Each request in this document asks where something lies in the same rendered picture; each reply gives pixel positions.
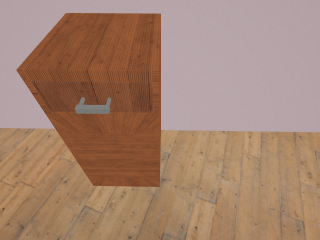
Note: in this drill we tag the cabinet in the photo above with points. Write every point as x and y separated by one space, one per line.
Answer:
120 148

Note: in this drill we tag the drawer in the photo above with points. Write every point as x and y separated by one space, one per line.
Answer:
126 97

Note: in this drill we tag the handle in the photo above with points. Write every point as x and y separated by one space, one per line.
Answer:
93 109

